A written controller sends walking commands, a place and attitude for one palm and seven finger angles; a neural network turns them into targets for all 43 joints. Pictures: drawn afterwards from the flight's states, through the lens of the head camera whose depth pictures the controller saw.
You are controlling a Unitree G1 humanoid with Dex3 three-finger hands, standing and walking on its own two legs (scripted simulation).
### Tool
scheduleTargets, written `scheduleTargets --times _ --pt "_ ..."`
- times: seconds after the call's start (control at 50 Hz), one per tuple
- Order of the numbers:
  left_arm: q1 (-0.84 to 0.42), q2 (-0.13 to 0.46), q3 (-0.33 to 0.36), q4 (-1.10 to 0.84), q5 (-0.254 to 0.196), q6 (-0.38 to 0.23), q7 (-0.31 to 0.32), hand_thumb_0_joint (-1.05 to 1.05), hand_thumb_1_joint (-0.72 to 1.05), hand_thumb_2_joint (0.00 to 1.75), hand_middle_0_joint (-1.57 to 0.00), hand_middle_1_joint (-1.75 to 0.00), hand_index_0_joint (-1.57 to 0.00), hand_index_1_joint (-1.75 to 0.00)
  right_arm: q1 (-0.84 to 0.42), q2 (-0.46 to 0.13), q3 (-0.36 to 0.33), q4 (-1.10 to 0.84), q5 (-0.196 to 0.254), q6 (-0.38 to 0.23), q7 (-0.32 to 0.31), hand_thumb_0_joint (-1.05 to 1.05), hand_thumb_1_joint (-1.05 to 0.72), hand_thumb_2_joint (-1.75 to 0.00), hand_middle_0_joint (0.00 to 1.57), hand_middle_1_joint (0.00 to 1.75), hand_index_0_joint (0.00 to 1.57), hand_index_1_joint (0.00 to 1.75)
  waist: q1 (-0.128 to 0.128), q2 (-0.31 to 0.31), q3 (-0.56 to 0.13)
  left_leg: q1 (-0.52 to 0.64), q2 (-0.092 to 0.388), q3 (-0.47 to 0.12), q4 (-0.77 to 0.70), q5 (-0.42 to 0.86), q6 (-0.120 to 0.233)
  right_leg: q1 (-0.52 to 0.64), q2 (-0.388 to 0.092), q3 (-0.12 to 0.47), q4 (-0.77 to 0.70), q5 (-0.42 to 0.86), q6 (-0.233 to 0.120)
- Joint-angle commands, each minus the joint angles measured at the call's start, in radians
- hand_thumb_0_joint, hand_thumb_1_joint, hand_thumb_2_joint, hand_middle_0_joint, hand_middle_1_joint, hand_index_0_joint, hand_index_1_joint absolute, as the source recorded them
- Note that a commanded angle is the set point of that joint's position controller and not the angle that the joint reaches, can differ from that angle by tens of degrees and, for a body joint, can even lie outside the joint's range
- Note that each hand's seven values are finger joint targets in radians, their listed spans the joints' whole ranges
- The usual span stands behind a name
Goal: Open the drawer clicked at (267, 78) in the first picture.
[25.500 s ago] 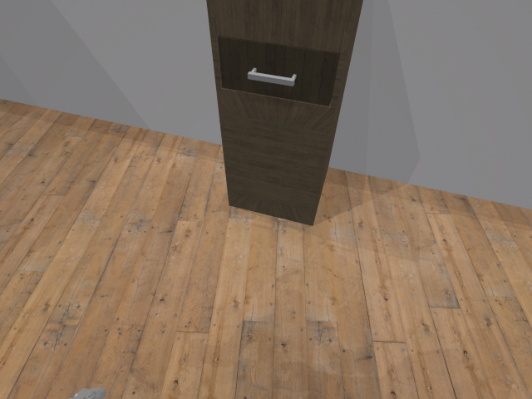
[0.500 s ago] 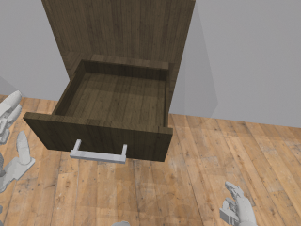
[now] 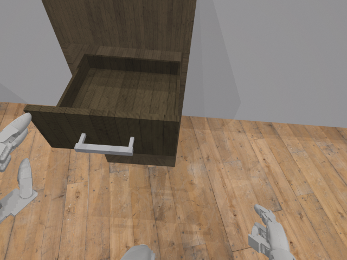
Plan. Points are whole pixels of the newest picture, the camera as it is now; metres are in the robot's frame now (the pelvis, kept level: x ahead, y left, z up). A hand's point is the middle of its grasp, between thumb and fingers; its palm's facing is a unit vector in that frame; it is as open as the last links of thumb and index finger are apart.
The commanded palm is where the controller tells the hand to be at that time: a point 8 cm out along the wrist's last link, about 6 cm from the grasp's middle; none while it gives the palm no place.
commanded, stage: stop stepping back and stand still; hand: left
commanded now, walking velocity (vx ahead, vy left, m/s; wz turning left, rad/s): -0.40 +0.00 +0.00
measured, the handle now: (106, 144) +0.40 +0.21 -0.03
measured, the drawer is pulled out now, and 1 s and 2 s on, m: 0.30 0.30 0.30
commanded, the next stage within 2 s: let the arm hang, fingers relaxed in 0.80 s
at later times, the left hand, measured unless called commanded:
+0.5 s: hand out of the picture +0.06 +0.24 +0.15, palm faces +0.43 -0.80 -0.42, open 7.4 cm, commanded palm +0.00 +0.27 +0.18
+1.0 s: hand out of the picture +0.06 +0.24 +0.03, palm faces +0.31 -0.85 -0.43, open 7.4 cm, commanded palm none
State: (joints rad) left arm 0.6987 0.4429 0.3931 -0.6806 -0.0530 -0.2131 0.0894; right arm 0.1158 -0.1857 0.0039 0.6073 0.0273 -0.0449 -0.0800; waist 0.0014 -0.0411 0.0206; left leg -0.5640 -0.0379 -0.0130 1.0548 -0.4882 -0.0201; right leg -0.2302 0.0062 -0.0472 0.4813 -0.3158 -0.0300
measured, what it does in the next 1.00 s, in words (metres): walks backwards: left foot, then left foot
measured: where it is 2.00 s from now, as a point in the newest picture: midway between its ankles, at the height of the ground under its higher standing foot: outside the picture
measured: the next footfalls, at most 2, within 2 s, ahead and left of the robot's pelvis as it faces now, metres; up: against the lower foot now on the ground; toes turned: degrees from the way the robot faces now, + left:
left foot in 0.10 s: -0.01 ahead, +0.11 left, +0.00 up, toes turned +4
left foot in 0.52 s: -0.10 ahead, +0.09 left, +0.00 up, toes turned +7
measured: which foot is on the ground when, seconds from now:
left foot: up 0.00-0.08, down 0.10-0.34, up 0.36-0.50, down 0.52-1.00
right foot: down 0.00-1.00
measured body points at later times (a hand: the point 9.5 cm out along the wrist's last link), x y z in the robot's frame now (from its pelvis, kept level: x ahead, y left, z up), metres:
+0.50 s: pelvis -0.11 -0.02 +0.00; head -0.11 -0.01 +0.45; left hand +0.03 +0.28 +0.18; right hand +0.05 -0.24 -0.09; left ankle -0.14 +0.10 -0.72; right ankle -0.06 -0.10 -0.74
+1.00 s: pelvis -0.12 -0.02 -0.01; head -0.13 -0.03 +0.44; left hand +0.04 +0.28 +0.06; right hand +0.05 -0.24 -0.12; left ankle -0.14 +0.09 -0.74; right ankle -0.09 -0.12 -0.73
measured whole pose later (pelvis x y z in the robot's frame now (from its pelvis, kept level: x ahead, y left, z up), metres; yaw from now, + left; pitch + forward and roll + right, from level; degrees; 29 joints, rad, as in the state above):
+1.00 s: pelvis -0.12 -0.02 -0.01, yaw +9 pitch +1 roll +0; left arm 0.38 0.32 0.16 -0.02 0.04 -0.06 0.05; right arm 0.22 -0.23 -0.02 0.74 -0.02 -0.08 -0.01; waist -0.02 0.02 -0.04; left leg -0.29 -0.04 -0.02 0.58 -0.30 0.02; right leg -0.37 -0.01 -0.03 0.68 -0.32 -0.02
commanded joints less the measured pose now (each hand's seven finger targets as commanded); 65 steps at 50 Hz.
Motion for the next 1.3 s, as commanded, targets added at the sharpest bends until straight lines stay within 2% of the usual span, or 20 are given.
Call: scheduleTargets --times 0.0,0.04,0.08,0.12,0.26,0.32,0.36,0.42,0.46,0.52,0.54,0.64,0.74,0.86,0.88,0.94,0.98,1.08,1.14,1.28 --pt "-0.044 0.102 0.122 -0.080 0.022 -0.027 0.069 0.00 0.90 0.90 -0.20 -0.30 -0.20 -0.30 -0.155 -0.070 0.005 -0.178 -0.016 -0.019 -0.038 0.00 -0.90 -0.90 0.20 0.30 0.20 0.30 -0.032 -0.080 -0.090 0.041 0.031 0.014 -0.354 -0.001 -0.003 0.146 -0.244 0.076 0.032 1.068 -0.074" --pt "-0.047 0.112 0.097 -0.205 0.017 -0.023 0.079 0.00 0.90 0.90 -0.20 -0.30 -0.20 -0.30 -0.094 -0.104 -0.027 -0.174 -0.013 -0.012 -0.036 0.00 -0.90 -0.90 0.20 0.30 0.20 0.30 -0.043 -0.015 -0.177 0.242 0.056 0.047 -0.708 0.360 -0.003 0.157 -0.204 0.056 0.102 0.880 -0.025" --pt "-0.018 0.135 0.101 -0.299 0.021 -0.029 0.093 0.00 0.90 0.90 -0.20 -0.30 -0.20 -0.30 -0.045 -0.141 -0.081 -0.204 -0.003 -0.031 -0.017 0.00 -0.90 -0.90 0.20 0.30 0.20 0.30 -0.015 0.212 -0.247 0.520 0.298 -0.112 -0.667 0.980 0.074 -0.066 -0.097 0.021 0.185 0.169 0.027" --pt "0.033 0.146 0.121 -0.327 0.026 -0.041 0.089 0.00 0.90 0.90 -0.20 -0.30 -0.20 -0.30 -0.016 -0.120 -0.072 -0.212 -0.016 -0.077 0.015 0.00 -0.90 -0.90 0.20 0.30 0.20 0.30 -0.012 0.310 -0.279 0.572 0.327 -0.205 -0.602 1.156 0.130 -0.187 -0.030 0.013 0.262 -0.154 0.029" --pt "0.025 0.130 0.153 -0.172 -0.006 -0.010 0.093 0.00 0.90 0.90 -0.20 -0.30 -0.20 -0.30 -0.033 -0.143 -0.037 -0.186 0.005 -0.088 0.025 0.00 -0.90 -0.90 0.20 0.30 0.20 0.30 -0.023 0.142 -0.094 0.107 0.197 -0.104 -0.684 0.095 0.087 0.168 -0.054 -0.007 -0.053 0.045 0.043" --pt "0.000 0.104 0.109 -0.079 -0.008 0.007 0.081 0.00 0.90 0.90 -0.20 -0.30 -0.20 -0.30 0.009 -0.162 -0.069 -0.178 0.008 -0.053 0.016 0.00 -0.90 -0.90 0.20 0.30 0.20 0.30 -0.039 -0.128 -0.036 0.211 0.007 0.029 -0.245 -0.011 0.030 -0.207 -0.244 0.300 -0.305 -0.436 -0.084" --pt "-0.086 0.087 0.069 -0.068 -0.004 0.014 0.072 0.00 0.90 0.90 -0.20 -0.30 -0.20 -0.30 -0.006 -0.143 -0.057 -0.153 -0.004 -0.051 0.020 0.00 -0.90 -0.90 0.20 0.30 0.20 0.30 -0.052 -0.175 -0.028 0.206 0.018 0.009 -0.010 0.068 0.036 -0.299 -0.338 0.344 -0.323 -0.350 -0.129" --pt "-0.121 0.082 0.049 -0.052 0.025 0.008 0.081 0.00 0.90 0.90 -0.20 -0.30 -0.20 -0.30 -0.017 -0.129 -0.033 -0.145 -0.017 -0.063 0.012 0.00 -0.90 -0.90 0.20 0.30 0.20 0.30 -0.042 -0.124 -0.041 0.278 0.056 0.030 -0.294 0.042 0.062 -0.269 -0.273 0.191 -0.265 -0.325 -0.078" --pt "-0.118 0.080 0.037 -0.110 0.037 -0.006 0.094 0.00 0.90 0.90 -0.20 -0.30 -0.20 -0.30 0.002 -0.132 -0.030 -0.141 -0.026 -0.089 0.003 0.00 -0.90 -0.90 0.20 0.30 0.20 0.30 -0.039 0.000 -0.047 0.345 0.044 0.054 -0.608 0.060 0.081 -0.184 -0.210 0.157 -0.188 -0.292 -0.051" --pt "-0.111 0.119 0.063 -0.243 0.043 -0.030 0.104 0.00 0.90 0.90 -0.20 -0.30 -0.20 -0.30 -0.006 -0.172 -0.049 -0.181 -0.022 -0.113 0.004 0.00 -0.90 -0.90 0.20 0.30 0.20 0.30 0.002 0.292 -0.087 0.297 0.250 -0.191 -0.776 0.156 0.148 -0.049 -0.023 -0.020 0.155 -0.053 0.029" --pt "-0.080 0.130 0.086 -0.207 0.040 -0.027 0.101 0.00 0.90 0.90 -0.20 -0.30 -0.20 -0.30 -0.001 -0.141 -0.035 -0.163 -0.016 -0.109 0.010 0.00 -0.90 -0.90 0.20 0.30 0.20 0.30 -0.010 0.304 -0.074 0.163 0.268 -0.224 -0.840 -0.106 0.149 -0.003 -0.031 -0.016 0.203 -0.130 0.034" --pt "-0.110 0.096 0.078 -0.093 0.032 -0.028 0.092 0.00 0.90 0.90 -0.20 -0.30 -0.20 -0.30 -0.001 -0.151 -0.042 -0.148 -0.008 -0.120 0.011 0.00 -0.90 -0.90 0.20 0.30 0.20 0.30 -0.016 0.101 0.020 0.061 0.157 -0.085 -0.690 -0.014 0.108 0.088 -0.041 0.038 -0.009 -0.048 0.027" --pt "-0.122 0.080 0.055 -0.020 0.020 -0.038 0.085 0.00 0.90 0.90 -0.20 -0.30 -0.20 -0.30 0.037 -0.137 -0.053 -0.124 -0.012 -0.096 0.017 0.00 -0.90 -0.90 0.20 0.30 0.20 0.30 -0.040 -0.131 -0.033 0.223 0.025 0.042 -0.313 0.074 0.064 -0.108 -0.275 0.354 -0.297 -0.360 -0.082" --pt "-0.094 0.098 0.064 -0.130 0.025 -0.049 0.097 0.00 0.90 0.90 -0.20 -0.30 -0.20 -0.30 -0.007 -0.144 -0.031 -0.153 -0.022 -0.098 0.009 0.00 -0.90 -0.90 0.20 0.30 0.20 0.30 -0.014 0.157 -0.012 0.231 0.175 -0.150 -0.778 0.014 0.110 -0.030 -0.069 0.098 -0.055 -0.127 0.016" --pt "-0.248 -0.089 -0.322 0.748 0.120 0.101 -0.036 0.00 0.90 0.90 -0.20 -0.30 -0.20 -0.30 0.042 -0.231 -0.098 0.133 -0.047 -0.164 0.091 0.00 -0.90 -0.90 0.20 0.30 0.20 0.30 -0.099 0.232 0.081 0.213 0.218 -0.235 -0.667 0.255 0.121 -0.245 -0.057 0.007 0.213 0.013 0.012" --pt "-0.296 -0.168 -0.300 0.831 0.092 0.221 -0.069 0.00 0.90 0.90 -0.20 -0.30 -0.20 -0.30 0.107 -0.157 -0.054 0.077 -0.062 -0.036 0.079 0.00 -0.90 -0.90 0.20 0.30 0.20 0.30 -0.022 0.010 -0.040 0.227 0.253 -0.253 -0.607 0.668 0.173 -0.154 -0.028 0.054 0.270 -0.078 0.017" --pt "-0.319 -0.142 -0.309 0.965 0.094 0.214 -0.070 0.00 0.90 0.90 -0.20 -0.30 -0.20 -0.30 0.096 -0.151 -0.048 0.084 -0.057 -0.027 0.070 0.00 -0.90 -0.90 0.20 0.30 0.20 0.30 0.005 -0.111 -0.152 0.304 0.143 -0.111 -0.488 0.779 0.092 0.018 -0.062 0.088 0.103 0.377 0.000" --pt "-0.426 -0.069 -0.325 1.308 0.077 0.219 -0.065 0.00 0.90 0.90 -0.20 -0.30 -0.20 -0.30 0.120 -0.117 -0.041 0.173 -0.044 0.036 0.062 0.00 -0.90 -0.90 0.20 0.30 0.20 0.30 -0.015 -0.060 -0.071 0.353 0.051 -0.034 -0.533 0.413 0.037 0.027 -0.129 0.195 -0.031 0.431 -0.053" --pt "-0.442 -0.088 -0.343 1.463 0.068 0.218 -0.066 0.00 0.90 0.90 -0.20 -0.30 -0.20 -0.30 0.119 -0.102 -0.025 0.249 -0.041 0.042 0.056 0.00 -0.90 -0.90 0.20 0.30 0.20 0.30 -0.009 0.137 -0.013 0.354 0.091 -0.055 -0.622 0.392 0.043 0.027 -0.084 0.175 -0.067 0.263 -0.025" --pt "-0.402 -0.138 -0.349 1.653 0.065 0.212 -0.065 0.00 0.90 0.90 -0.20 -0.30 -0.20 -0.30 0.198 -0.067 -0.031 0.356 -0.039 0.050 0.042 0.00 -0.90 -0.90 0.20 0.30 0.20 0.30 -0.009 0.056 -0.015 0.394 0.108 -0.055 -0.659 0.315 0.050 0.040 -0.075 0.164 -0.159 0.152 -0.033"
